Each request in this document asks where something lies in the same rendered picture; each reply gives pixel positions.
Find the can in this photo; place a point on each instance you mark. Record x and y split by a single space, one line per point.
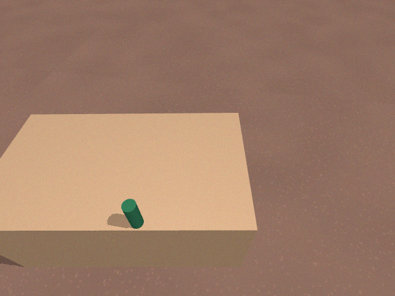
132 213

